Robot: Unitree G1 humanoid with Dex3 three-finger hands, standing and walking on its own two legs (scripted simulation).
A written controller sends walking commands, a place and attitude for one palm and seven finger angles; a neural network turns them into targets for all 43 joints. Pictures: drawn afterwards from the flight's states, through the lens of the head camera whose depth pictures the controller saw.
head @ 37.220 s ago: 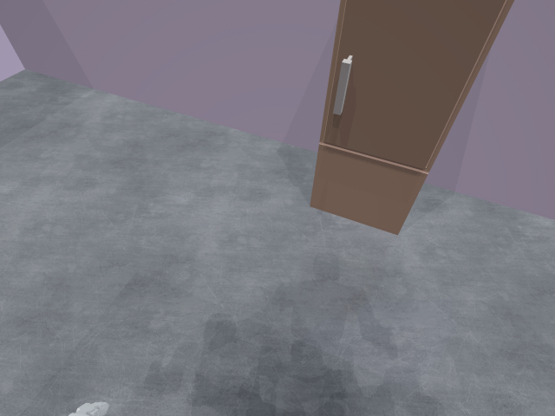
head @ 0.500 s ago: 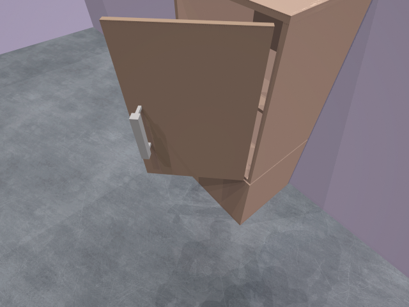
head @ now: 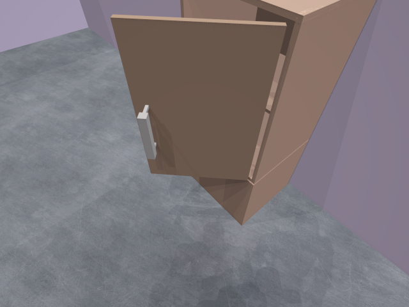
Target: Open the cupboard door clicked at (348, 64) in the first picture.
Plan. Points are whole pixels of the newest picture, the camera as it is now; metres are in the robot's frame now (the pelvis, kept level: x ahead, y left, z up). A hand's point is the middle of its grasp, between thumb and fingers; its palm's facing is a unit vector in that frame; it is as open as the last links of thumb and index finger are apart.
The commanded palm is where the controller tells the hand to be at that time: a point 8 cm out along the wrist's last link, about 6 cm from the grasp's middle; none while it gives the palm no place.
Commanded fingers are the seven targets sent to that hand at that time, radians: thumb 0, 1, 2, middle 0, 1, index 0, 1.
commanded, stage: look again from close up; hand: left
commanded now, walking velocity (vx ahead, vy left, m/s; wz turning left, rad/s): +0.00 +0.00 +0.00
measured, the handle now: (149, 132) +0.61 +0.22 -0.08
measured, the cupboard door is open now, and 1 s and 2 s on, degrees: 44 44 44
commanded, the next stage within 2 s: shuffle to correct the standing spot in 0.12 s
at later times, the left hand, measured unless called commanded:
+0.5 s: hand out of the picture +0.02 +0.18 -0.18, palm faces +0.04 -0.98 -0.19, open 7.4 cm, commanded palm none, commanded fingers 0.00 0.90 0.90 -0.20 -0.30 -0.20 -0.30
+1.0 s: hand (135, 298) +0.17 +0.17 -0.17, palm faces +0.02 -0.97 -0.25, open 7.4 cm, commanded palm none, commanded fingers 0.00 0.90 0.90 -0.20 -0.30 -0.20 -0.30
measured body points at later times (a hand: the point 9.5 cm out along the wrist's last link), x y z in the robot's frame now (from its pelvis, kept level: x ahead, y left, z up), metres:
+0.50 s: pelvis +0.03 +0.00 -0.01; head +0.05 +0.01 +0.44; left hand +0.02 +0.23 -0.17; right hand +0.06 -0.24 -0.16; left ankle -0.01 +0.09 -0.73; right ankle -0.04 -0.14 -0.73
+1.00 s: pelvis +0.09 -0.02 -0.01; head +0.14 -0.03 +0.44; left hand +0.17 +0.22 -0.15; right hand +0.10 -0.24 -0.18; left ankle +0.00 +0.09 -0.71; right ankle +0.13 -0.11 -0.73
